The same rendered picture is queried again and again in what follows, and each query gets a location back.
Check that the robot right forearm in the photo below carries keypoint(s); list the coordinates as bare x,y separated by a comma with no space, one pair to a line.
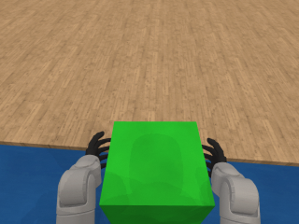
239,197

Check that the robot left forearm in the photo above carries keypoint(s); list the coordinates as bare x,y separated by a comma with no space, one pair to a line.
76,194

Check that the carton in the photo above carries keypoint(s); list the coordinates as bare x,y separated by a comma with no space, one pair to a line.
156,174

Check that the right robot hand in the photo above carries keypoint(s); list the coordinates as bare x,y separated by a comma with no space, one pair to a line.
216,157

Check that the left robot hand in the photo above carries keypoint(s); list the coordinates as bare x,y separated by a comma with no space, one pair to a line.
95,149

